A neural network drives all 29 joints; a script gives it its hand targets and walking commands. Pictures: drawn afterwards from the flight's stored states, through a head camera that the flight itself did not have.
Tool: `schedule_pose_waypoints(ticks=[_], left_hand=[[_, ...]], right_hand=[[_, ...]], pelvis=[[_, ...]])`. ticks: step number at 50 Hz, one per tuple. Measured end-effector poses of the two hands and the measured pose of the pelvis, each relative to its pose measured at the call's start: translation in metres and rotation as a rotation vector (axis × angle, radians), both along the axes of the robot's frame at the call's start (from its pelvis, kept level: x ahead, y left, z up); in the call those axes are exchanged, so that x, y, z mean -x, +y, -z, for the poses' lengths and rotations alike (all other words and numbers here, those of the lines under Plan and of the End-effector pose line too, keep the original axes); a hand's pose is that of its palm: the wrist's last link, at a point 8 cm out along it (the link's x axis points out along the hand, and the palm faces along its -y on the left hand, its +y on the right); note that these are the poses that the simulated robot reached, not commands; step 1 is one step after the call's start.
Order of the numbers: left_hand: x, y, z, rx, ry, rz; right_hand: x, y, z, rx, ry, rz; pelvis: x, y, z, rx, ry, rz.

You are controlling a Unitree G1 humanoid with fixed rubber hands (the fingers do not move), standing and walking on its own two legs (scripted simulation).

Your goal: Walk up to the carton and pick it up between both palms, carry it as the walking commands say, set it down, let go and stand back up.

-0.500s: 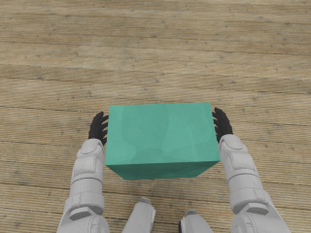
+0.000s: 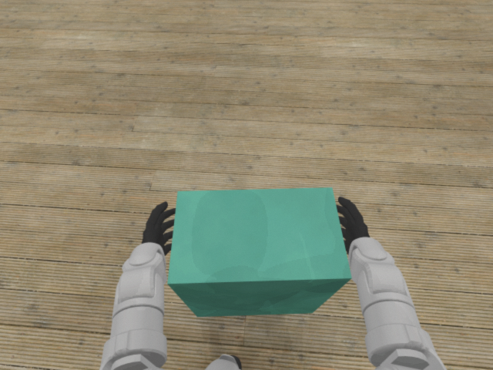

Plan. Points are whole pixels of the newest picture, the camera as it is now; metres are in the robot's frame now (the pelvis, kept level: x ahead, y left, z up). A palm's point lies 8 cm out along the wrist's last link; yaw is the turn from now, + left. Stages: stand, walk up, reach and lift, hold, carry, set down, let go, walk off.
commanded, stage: reach and lift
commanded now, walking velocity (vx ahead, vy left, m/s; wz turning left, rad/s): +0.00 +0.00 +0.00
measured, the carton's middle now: (255, 261) +0.32 +0.05 -0.10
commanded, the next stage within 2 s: hold in 2.00 s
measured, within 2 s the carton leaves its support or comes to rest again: neither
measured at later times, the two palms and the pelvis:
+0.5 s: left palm (147, 243) +0.29 +0.21 +0.04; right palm (376, 238) +0.32 -0.14 +0.04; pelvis +0.01 +0.00 +0.03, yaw +0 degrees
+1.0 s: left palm (144, 240) +0.28 +0.20 +0.06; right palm (390, 239) +0.31 -0.14 +0.06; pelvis +0.01 +0.01 +0.03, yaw +0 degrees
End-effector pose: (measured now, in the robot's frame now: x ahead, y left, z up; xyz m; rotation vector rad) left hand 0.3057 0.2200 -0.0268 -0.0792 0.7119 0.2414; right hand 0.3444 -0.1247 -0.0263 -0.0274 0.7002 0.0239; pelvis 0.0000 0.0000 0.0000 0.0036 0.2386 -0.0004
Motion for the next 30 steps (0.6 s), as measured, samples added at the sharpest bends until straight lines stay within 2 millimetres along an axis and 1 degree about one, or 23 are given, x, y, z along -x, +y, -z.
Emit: schedule_pose_waypoints(ticks=[13, 30], left_hand=[[0.009, -0.006, -0.034, -0.005, -0.009, 0.001], [0.024, -0.012, -0.075, -0.017, -0.049, -0.005]], right_hand=[[0.011, -0.006, -0.034, 0.001, -0.011, 0.001], [0.024, -0.012, -0.075, -0.004, -0.051, -0.009]], pelvis=[[-0.01, 0.005, -0.018, -0.001, -0.12, -0.003], [-0.013, 0.001, -0.027, -0.003, -0.255, -0.005]])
